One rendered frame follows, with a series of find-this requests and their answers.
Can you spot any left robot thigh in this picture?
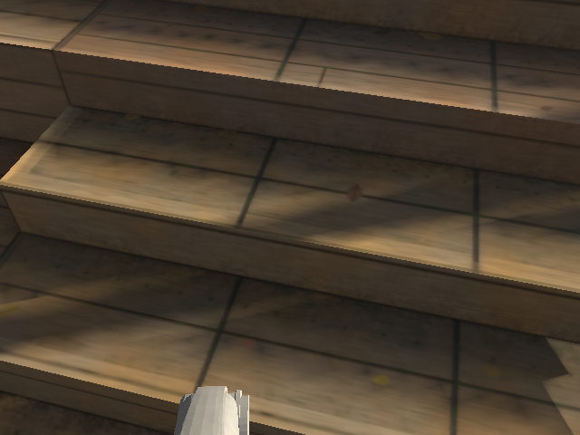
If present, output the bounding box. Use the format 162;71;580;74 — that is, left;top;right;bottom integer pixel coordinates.
174;386;249;435

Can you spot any left robot shin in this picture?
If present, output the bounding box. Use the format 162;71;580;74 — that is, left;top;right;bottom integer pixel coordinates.
178;393;193;416

